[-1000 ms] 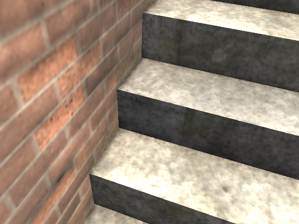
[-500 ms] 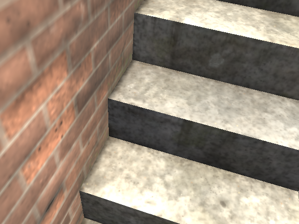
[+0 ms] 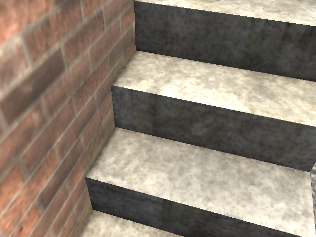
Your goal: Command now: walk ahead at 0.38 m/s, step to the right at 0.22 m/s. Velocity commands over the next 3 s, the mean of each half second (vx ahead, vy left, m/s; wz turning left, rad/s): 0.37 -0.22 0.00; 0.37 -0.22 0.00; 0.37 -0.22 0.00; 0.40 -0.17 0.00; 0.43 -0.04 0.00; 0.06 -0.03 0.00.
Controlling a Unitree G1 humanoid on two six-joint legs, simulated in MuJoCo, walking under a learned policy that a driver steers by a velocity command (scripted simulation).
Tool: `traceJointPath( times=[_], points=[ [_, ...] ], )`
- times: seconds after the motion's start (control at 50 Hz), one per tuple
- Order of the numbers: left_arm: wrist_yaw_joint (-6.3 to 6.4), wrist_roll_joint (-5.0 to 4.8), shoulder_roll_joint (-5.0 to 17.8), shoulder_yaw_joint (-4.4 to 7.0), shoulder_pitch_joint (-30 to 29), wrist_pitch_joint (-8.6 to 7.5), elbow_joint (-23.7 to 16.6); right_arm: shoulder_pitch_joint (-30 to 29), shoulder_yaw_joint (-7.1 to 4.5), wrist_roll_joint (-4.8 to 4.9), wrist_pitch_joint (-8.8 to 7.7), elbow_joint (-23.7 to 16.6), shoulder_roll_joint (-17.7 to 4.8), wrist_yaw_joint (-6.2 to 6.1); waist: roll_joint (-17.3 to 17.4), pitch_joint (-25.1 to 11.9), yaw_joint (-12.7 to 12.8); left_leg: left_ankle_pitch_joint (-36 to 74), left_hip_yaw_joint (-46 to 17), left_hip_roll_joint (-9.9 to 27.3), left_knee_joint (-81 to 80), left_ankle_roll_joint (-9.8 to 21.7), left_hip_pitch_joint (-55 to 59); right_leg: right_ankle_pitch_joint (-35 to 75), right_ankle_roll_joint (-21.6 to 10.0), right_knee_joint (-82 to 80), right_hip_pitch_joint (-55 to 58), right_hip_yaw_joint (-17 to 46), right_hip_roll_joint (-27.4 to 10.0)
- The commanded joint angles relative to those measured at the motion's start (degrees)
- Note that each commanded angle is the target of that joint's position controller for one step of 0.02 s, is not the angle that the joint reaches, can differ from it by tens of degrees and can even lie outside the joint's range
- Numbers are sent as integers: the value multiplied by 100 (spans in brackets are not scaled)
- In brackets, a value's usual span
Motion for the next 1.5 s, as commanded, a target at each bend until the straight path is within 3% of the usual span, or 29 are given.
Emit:
traceJointPath(
  times=[0.02,0.12,0.22,0.3,0.36,0.4,0.42,0.44,0.46,0.48,0.52,0.56,0.6,0.66,0.78,0.86,0.9,0.96,1.0,1.02,1.06,1.12,1.14,1.24,1.34,1.4,1.44,1.48,1.5],
  points=[
    [-81,1,-619,-193,-408,-25,387,-156,300,59,-149,-898,580,111,-668,1037,-618,-67,-416,-131,2307,-207,-2425,-1479,-293,-3731,16,2602,-1240],
    [-227,381,-15,-170,-409,-339,466,-123,315,-29,102,-510,236,-309,-333,815,-382,1397,614,-295,1564,-840,-1865,-640,-626,-4355,-464,989,-973],
    [-255,133,458,-86,1452,-435,1042,-1497,507,295,-87,-774,517,-304,-310,1295,588,77,252,-29,1842,-703,-5213,-158,-700,-4541,3260,1807,-1597],
    [-64,-2,323,-71,1572,-285,1216,-2641,624,306,-163,-1144,461,-26,-292,1221,736,169,1138,498,389,-710,-4581,1309,-608,-5313,2821,1303,-1439],
    [78,-382,563,54,1358,-246,1466,-3083,876,68,-3,-1441,588,56,-588,741,209,-712,2380,612,-2287,-436,-51,4496,-749,-6555,1070,184,-1130],
    [16,-298,1223,81,2382,-385,1870,-1232,415,171,-75,-973,-184,14,-1900,-611,-770,-2306,2687,-591,-3434,-311,2319,11325,-998,-4368,2392,52,-1095],
    [46,-352,1765,280,1526,-336,1513,8,213,-224,-45,-610,-605,-117,-1652,-1418,-1326,-2035,1101,28,-4069,-123,2983,12130,-631,-2618,2959,247,-1163],
    [-50,-249,1499,285,1467,-374,1068,1359,-78,-394,88,40,-1336,-279,725,-2431,-1352,-1697,-2032,1327,-5600,656,4666,10201,-440,-512,1331,523,-514],
    [-292,-130,1120,259,908,-498,1070,2208,-170,-556,247,414,-1549,-488,1709,-2812,-1470,-2183,-4796,2065,-8109,1164,5298,2917,-259,2135,359,1737,785],
    [-503,-200,812,276,247,-517,675,1520,-66,-501,152,384,-1224,-583,1273,-2406,-1127,-3722,-5145,2173,-8361,825,4438,2596,-132,4692,-501,2652,807],
    [-482,-122,-164,36,-600,-403,-98,631,43,20,13,824,-681,-511,-196,-107,-357,-3719,-3436,2190,-7838,386,2375,2896,-177,6349,-1813,2085,747],
    [-361,-158,-558,-153,-19,-241,-224,-229,373,-149,-72,972,441,-225,-715,800,538,-1830,-1128,1593,-6897,-229,967,3285,-385,6757,-1915,2135,733],
    [-247,-245,-812,-352,468,-278,-198,-231,378,-255,-142,800,360,-38,-417,678,652,-137,161,1459,-6996,-207,1446,3069,-384,6916,-2775,2044,652],
    [-125,-424,-717,-450,61,-161,-436,9,408,-391,-120,728,242,-120,300,472,548,526,803,1648,-7700,-128,1484,2931,-203,7662,-3304,1774,537],
    [16,-454,-328,-479,-1530,-54,-1414,917,224,-167,-26,779,-204,-397,1005,724,34,-206,1119,1813,-8928,-246,2385,2274,295,6726,-4619,1329,-201],
    [-253,-333,-986,-887,-2506,-148,-1907,1000,-139,174,276,675,-769,-574,1173,314,-196,763,1692,1855,-10421,-102,2288,476,71,3043,-2053,230,-831],
    [-397,-210,-906,-734,-2320,-89,-1819,1765,-289,213,368,1025,-1070,-455,1113,-114,-200,3704,1987,1996,-10234,97,3362,-499,-84,2602,-808,-665,-66],
    [-611,220,23,-275,-260,-148,-1514,1197,-213,133,237,941,-1243,-245,1994,-911,811,9608,1618,2177,-7635,277,5006,-1434,-753,595,-60,645,346],
    [-302,321,944,121,1494,26,-988,84,-219,205,63,355,-984,-152,-738,-1129,1714,4159,1311,1121,-4709,95,1641,-3199,-1557,-2742,1841,4790,-1124],
    [-133,275,1486,290,1716,54,-462,-958,-241,83,4,22,-588,-41,-2030,-846,1548,-238,340,262,-2086,42,-104,-4239,-1513,-4686,1969,6590,-1377],
    [31,-61,987,193,985,-64,70,-1615,88,-3,-182,-678,622,155,-1221,430,593,-271,-819,-95,638,117,-2030,-2754,-545,-4145,1316,5321,-1605],
    [-211,22,-703,-259,233,-103,901,-486,236,-32,-205,-696,598,271,-1023,757,-430,279,-260,55,1901,-77,-2294,-1730,-90,-3510,363,3181,-1163],
    [-273,29,-656,-260,147,-102,989,-155,249,32,-177,-531,492,243,-1025,755,-560,540,-85,-8,1897,-165,-2328,-1097,-26,-3524,377,2431,-1012],
    [-227,427,-223,-264,82,-307,1122,-609,290,39,130,-431,402,-210,-418,1041,-209,1315,357,-427,2406,-669,-2857,138,23,-4297,353,1182,-1109],
    [-174,89,161,-205,1890,-306,1761,-2364,621,359,-22,-890,765,-96,-332,1612,794,807,1250,-126,676,-512,-4682,1247,53,-5089,1920,996,-1133],
    [72,-111,151,-205,2240,-212,2114,-3209,841,120,42,-1279,776,10,-695,1033,690,601,2487,403,-914,-526,-2170,3382,-278,-6325,1491,871,-1308],
    [39,-164,507,-196,2096,-345,2129,-2160,615,17,-35,-981,179,82,-1380,-544,-84,-630,2964,-497,-2069,-319,1313,10693,-485,-4941,1820,-67,-1024],
    [69,-308,1747,71,1431,-327,1972,119,323,-53,92,-296,-402,3,-1946,-1300,-1476,-2128,1819,-366,-4134,-272,2612,12682,-676,-3232,3353,146,-1417],
    [43,-213,1656,82,1293,-413,1650,1163,111,-241,182,75,-943,-46,-603,-1970,-1646,-1765,-58,450,-4910,151,4414,11190,-646,-1582,2297,625,-1274]
  ],
)
Next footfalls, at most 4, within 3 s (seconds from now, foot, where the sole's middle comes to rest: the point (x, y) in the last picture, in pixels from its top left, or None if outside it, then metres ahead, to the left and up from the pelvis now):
0.40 left None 0.39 0.11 -0.51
0.94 right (251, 193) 0.55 -0.26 -0.32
1.48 left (204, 82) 0.86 -0.12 -0.12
1.94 right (313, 10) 1.02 -0.48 0.08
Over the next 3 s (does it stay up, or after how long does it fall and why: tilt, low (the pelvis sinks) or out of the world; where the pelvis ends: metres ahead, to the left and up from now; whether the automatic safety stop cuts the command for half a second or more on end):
stays up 1.21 -0.24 1.01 its command is cut before an obstacle from the start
